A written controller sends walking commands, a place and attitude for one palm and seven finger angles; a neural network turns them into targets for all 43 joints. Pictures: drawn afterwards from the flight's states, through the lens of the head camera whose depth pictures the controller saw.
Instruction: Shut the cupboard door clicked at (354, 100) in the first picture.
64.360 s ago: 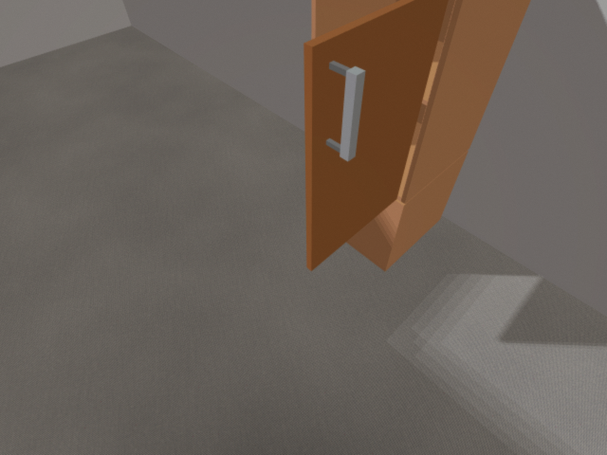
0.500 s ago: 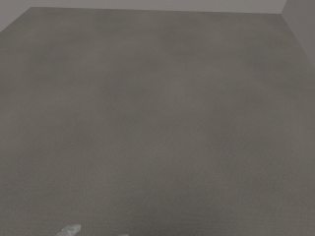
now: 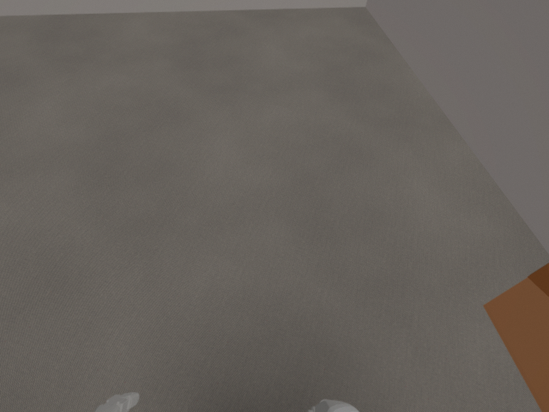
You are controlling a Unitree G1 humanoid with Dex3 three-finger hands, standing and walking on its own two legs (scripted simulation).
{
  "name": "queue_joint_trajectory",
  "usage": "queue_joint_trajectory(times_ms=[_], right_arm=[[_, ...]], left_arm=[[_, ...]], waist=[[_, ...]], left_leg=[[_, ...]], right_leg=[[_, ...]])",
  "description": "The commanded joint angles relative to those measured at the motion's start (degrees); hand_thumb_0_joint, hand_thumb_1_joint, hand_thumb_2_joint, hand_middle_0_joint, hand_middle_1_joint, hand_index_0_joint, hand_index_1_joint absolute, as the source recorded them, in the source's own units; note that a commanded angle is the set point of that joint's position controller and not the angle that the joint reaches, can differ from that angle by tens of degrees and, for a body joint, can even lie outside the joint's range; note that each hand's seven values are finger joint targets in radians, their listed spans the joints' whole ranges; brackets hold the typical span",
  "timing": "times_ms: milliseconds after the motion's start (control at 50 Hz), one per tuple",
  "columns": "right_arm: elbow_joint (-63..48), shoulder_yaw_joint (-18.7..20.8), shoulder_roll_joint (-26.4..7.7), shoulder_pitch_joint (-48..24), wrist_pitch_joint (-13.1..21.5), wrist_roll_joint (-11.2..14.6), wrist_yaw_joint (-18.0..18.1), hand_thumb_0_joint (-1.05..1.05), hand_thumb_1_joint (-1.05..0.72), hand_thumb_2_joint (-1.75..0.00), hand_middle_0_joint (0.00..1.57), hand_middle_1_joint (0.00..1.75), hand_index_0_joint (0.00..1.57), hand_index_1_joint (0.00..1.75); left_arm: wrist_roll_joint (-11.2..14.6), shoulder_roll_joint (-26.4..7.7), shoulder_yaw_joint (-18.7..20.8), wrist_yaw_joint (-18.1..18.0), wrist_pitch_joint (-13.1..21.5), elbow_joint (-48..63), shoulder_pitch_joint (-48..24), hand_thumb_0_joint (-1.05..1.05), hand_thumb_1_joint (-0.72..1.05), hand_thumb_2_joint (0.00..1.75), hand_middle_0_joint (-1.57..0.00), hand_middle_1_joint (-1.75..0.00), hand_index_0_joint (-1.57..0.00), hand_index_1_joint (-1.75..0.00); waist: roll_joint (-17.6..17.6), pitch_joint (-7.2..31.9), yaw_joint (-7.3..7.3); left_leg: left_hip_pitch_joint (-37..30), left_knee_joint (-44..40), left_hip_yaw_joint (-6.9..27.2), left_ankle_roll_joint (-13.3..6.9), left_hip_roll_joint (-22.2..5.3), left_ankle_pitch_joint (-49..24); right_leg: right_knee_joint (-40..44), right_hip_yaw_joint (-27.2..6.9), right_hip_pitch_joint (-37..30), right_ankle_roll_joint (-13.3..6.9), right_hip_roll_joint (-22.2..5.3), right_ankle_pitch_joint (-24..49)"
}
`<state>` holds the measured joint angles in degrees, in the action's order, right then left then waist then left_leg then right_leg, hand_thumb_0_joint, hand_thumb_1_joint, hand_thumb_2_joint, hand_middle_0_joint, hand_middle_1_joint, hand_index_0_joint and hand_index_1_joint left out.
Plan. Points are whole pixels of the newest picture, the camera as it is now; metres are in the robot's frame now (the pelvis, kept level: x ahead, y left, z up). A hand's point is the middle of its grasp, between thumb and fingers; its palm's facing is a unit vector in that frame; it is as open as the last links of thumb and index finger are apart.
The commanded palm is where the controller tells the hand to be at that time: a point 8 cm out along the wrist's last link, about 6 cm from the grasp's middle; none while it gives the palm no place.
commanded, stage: turn to face it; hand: left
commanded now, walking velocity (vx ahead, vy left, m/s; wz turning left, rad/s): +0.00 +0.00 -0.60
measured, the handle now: out of the picture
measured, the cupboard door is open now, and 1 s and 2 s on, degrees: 20 20 20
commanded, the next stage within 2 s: take the last steps up to it in 1.48 s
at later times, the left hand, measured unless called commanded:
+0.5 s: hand (186, 407) +0.14 +0.15 -0.17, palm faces -0.25 -0.95 -0.21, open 7.4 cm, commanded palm none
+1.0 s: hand (247, 345) +0.24 +0.06 -0.15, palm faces -0.54 -0.79 -0.28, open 7.4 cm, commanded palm none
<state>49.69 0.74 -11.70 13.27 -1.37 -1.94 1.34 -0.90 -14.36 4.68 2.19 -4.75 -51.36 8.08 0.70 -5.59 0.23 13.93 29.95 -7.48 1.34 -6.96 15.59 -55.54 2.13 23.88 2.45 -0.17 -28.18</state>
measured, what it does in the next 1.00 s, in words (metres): steps on the spot, turning right: right foot, then left foot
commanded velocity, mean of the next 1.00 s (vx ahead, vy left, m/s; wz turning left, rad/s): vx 0.00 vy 0.00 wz -0.60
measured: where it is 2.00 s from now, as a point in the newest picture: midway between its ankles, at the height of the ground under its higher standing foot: outside the picture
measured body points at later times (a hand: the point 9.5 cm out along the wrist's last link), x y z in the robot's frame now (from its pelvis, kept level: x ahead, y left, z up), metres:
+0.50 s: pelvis +0.03 -0.02 +0.00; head +0.08 -0.03 +0.44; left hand +0.16 +0.20 -0.15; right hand +0.06 -0.30 -0.13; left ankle +0.08 +0.10 -0.72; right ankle -0.01 -0.13 -0.74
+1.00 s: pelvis +0.04 -0.05 +0.00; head +0.07 -0.10 +0.44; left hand +0.27 +0.10 -0.13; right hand -0.06 -0.31 -0.16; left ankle +0.09 +0.08 -0.67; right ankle -0.03 -0.14 -0.74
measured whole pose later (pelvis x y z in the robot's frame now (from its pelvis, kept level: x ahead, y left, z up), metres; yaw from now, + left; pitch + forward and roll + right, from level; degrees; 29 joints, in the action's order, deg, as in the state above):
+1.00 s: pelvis +0.04 -0.05 +0.00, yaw -34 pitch +1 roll +0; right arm 52.3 3.4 -16.2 11.5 -4.1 -0.8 1.0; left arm -1.0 -12.4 2.8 0.5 -1.7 -51.5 8.6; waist -2.9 -5.6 -1.1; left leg 25.7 61.2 -3.0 4.6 -5.4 27.7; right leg -31.1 0.1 14.2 -1.5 0.8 -17.4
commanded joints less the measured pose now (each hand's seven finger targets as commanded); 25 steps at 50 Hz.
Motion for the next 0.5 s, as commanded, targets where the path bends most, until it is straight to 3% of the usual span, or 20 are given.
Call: queue_joint_trajectory(times_ms=[0, 40, 60, 80, 100, 120, 140, 160, 180, 200, 220, 240, 320, 380, 400, 440, 460, 480], right_arm=[[-2.41, 4.44, -13.46, 2.13, 0.99, 0.0, 0.67, 0.0, -0.9, -0.9, 0.2, 0.3, 0.2, 0.3], [-2.13, 4.82, -13.7, 1.9, 0.72, 0.22, 0.37, 0.0, -0.9, -0.9, 0.2, 0.3, 0.2, 0.3], [-2.33, 5.03, -13.89, 0.59, 0.56, 0.52, 0.2, 0.0, -0.9, -0.9, 0.2, 0.3, 0.2, 0.3], [-2.82, 5.14, -12.55, 0.23, 0.48, 1.0, -0.13, 0.0, -0.9, -0.9, 0.2, 0.3, 0.2, 0.3], [-4.98, 4.1, -7.76, -1.09, 0.35, 1.36, -0.49, 0.0, -0.9, -0.9, 0.2, 0.3, 0.2, 0.3], [-6.79, 3.66, -8.13, -4.77, -0.3, 1.09, -0.3, 0.0, -0.9, -0.9, 0.2, 0.3, 0.2, 0.3], [-5.94, 3.71, -8.09, -5.83, -0.57, 1.17, 0.37, 0.0, -0.9, -0.9, 0.2, 0.3, 0.2, 0.3], [-5.06, 3.81, -8.6, -5.42, -0.42, 1.3, 0.47, 0.0, -0.9, -0.9, 0.2, 0.3, 0.2, 0.3], [-3.96, 3.85, -8.65, -4.73, -0.36, 1.21, 0.23, 0.0, -0.9, -0.9, 0.2, 0.3, 0.2, 0.3], [-3.32, 3.69, -8.11, -4.47, -0.39, 1.06, -0.08, 0.0, -0.9, -0.9, 0.2, 0.3, 0.2, 0.3], [-2.7, 3.57, -7.46, -3.23, -0.42, 1.1, -0.23, 0.0, -0.9, -0.9, 0.2, 0.3, 0.2, 0.3], [-2.65, 3.49, -7.06, -3.03, -0.56, 1.04, -0.32, 0.0, -0.9, -0.9, 0.2, 0.3, 0.2, 0.3], [-3.55, 3.55, -6.93, -5.38, -0.53, 1.26, -0.28, 0.0, -0.9, -0.9, 0.2, 0.3, 0.2, 0.3], [-3.99, 3.43, -6.93, -5.12, -0.09, 1.48, -0.04, 0.0, -0.9, -0.9, 0.2, 0.3, 0.2, 0.3], [-3.88, 3.42, -6.88, -4.06, 0.11, 1.6, 0.11, 0.0, -0.9, -0.9, 0.2, 0.3, 0.2, 0.3], [-2.87, 3.32, -6.88, -0.7, 0.65, 1.67, 0.45, 0.0, -0.9, -0.9, 0.2, 0.3, 0.2, 0.3], [-1.95, 3.32, -7.35, 1.9, 1.02, 1.67, 0.61, 0.0, -0.9, -0.9, 0.2, 0.3, 0.2, 0.3], [-1.73, 3.61, -10.14, 3.21, 1.65, 1.28, 0.91, 0.0, -0.9, -0.9, 0.2, 0.3, 0.2, 0.3]], left_arm=[[-0.03, -2.18, 0.36, 0.3, 1.72, 5.76, -2.18, 0.0, 0.9, 0.9, -0.2, -0.3, -0.2, -0.3], [-0.13, -2.55, 0.34, 0.16, 2.24, 5.09, -0.63, 0.0, 0.9, 0.9, -0.2, -0.3, -0.2, -0.3], [-0.16, -3.25, 0.53, 0.05, 2.6, 4.23, 2.48, 0.0, 0.9, 0.9, -0.2, -0.3, -0.2, -0.3], [-0.44, -6.24, 1.22, -0.29, 3.07, 3.06, 6.12, 0.0, 0.9, 0.9, -0.2, -0.3, -0.2, -0.3], [-0.95, -12.56, 2.38, -1.1, 3.8, 2.03, 8.72, 0.0, 0.9, 0.9, -0.2, -0.3, -0.2, -0.3], [-0.16, -15.1, 2.64, -1.8, 3.66, 1.4, 11.16, 0.0, 0.9, 0.9, -0.2, -0.3, -0.2, -0.3], [-0.3, -13.66, 3.03, -2.58, 3.85, 1.35, 9.57, 0.0, 0.9, 0.9, -0.2, -0.3, -0.2, -0.3], [-0.21, -12.0, 2.54, -2.84, 3.76, 1.94, 6.13, 0.0, 0.9, 0.9, -0.2, -0.3, -0.2, -0.3], [-0.14, -9.9, 2.01, -2.95, 3.71, 2.72, 3.34, 0.0, 0.9, 0.9, -0.2, -0.3, -0.2, -0.3], [-0.13, -9.04, 1.6, -2.9, 3.8, 3.19, 2.37, 0.0, 0.9, 0.9, -0.2, -0.3, -0.2, -0.3], [-0.36, -8.82, 1.63, -3.01, 3.9, 3.33, 1.4, 0.0, 0.9, 0.9, -0.2, -0.3, -0.2, -0.3], [-0.38, -9.04, 1.54, -2.89, 3.98, 3.4, 2.04, 0.0, 0.9, 0.9, -0.2, -0.3, -0.2, -0.3], [-0.56, -9.63, 1.77, -2.7, 3.84, 2.47, 4.17, 0.0, 0.9, 0.9, -0.2, -0.3, -0.2, -0.3], [-0.65, -10.24, 2.15, -2.64, 3.64, 2.7, 3.72, 0.0, 0.9, 0.9, -0.2, -0.3, -0.2, -0.3], [-0.65, -10.34, 2.3, -2.67, 3.55, 2.85, 2.74, 0.0, 0.9, 0.9, -0.2, -0.3, -0.2, -0.3], [-0.43, -9.89, 2.33, -2.66, 3.27, 3.14, 1.19, 0.0, 0.9, 0.9, -0.2, -0.3, -0.2, -0.3], [-0.05, -9.47, 2.14, -2.55, 3.06, 3.36, 0.24, 0.0, 0.9, 0.9, -0.2, -0.3, -0.2, -0.3], [0.37, -6.89, 1.72, -2.45, 2.79, 3.98, 1.13, 0.0, 0.9, 0.9, -0.2, -0.3, -0.2, -0.3]], waist=[[-13.95, 7.3, -1.9], [-13.03, 8.13, -1.32], [-11.78, 9.0, 0.56], [-5.48, 9.84, 2.1], [14.61, 8.96, 3.56], [15.05, 7.51, 5.49], [15.97, 7.28, 4.07], [14.88, 6.0, 2.58], [10.62, 6.44, 1.13], [8.68, 6.93, 0.45], [7.91, 8.16, -0.3], [6.82, 8.59, -0.09], [6.45, 6.82, 0.97], [7.57, 6.98, 0.67], [7.97, 7.05, -0.1], [7.07, 7.93, -1.63], [6.37, 8.5, -2.87], [-0.36, 9.54, -2.87]], left_leg=[[-7.04, -6.88, 5.97, -8.48, -13.32, -23.3], [-6.12, -2.92, 3.86, -6.75, -12.87, -22.84], [-4.3, 1.16, 1.66, -4.54, -11.72, -19.92], [1.86, 8.36, -0.29, -1.49, -9.07, -12.71], [16.93, 20.09, -4.57, 2.31, -0.74, 13.44], [20.58, 30.48, 2.14, 2.83, 1.98, 21.97], [23.26, 35.86, 6.9, 2.62, 1.53, 19.84], [24.64, 37.85, 8.58, 2.73, 0.63, 16.12], [23.13, 37.5, 8.85, 3.13, 0.06, 11.97], [20.66, 35.79, 8.12, 3.49, 0.51, 9.87], [18.57, 33.28, 7.49, 3.64, 0.82, 8.8], [17.5, 31.15, 6.78, 3.82, 1.7, 8.13], [16.04, 24.21, 6.58, 3.8, 3.47, 8.27], [13.19, 17.71, 6.78, 3.32, 4.49, 9.01], [11.12, 14.63, 6.88, 3.09, 4.65, 8.5], [4.25, 4.34, 6.61, 2.76, 5.5, 3.07], [-1.51, -2.57, 6.36, 2.52, 5.34, -2.86], [-8.48, -9.16, 12.02, 0.55, -0.7, -5.63]], right_leg=[[10.07, 2.54, -1.85, -0.11, -0.27, 0.88], [18.9, 4.15, -7.04, -0.81, 0.91, 6.27], [26.44, 4.75, -12.0, -1.3, 1.23, 13.49], [32.89, 0.12, -20.18, -2.83, -1.91, 19.9], [37.87, -19.54, -27.97, -8.34, -16.54, 32.98], [37.25, -26.05, -22.9, -14.06, -22.83, 43.24], [37.3, -27.4, -22.34, -15.66, -20.48, 43.38], [36.47, -24.55, -22.38, -15.66, -18.6, 40.06], [35.4, -19.91, -21.52, -14.57, -15.81, 39.26], [34.62, -17.03, -19.55, -13.44, -13.88, 40.36], [34.16, -15.48, -19.43, -12.96, -12.86, 40.08], [34.19, -15.09, -18.96, -12.77, -12.14, 40.24], [35.19, -19.15, -17.43, -13.66, -12.13, 36.3], [34.34, -21.78, -16.45, -13.88, -11.78, 36.25], [33.64, -22.3, -15.41, -13.65, -11.87, 36.37], [30.3, -22.54, -12.96, -11.34, -9.78, 36.4], [27.93, -21.28, -9.89, -9.07, -7.98, 33.7], [22.95, -18.32, -3.62, -6.29, -3.1, 26.06]])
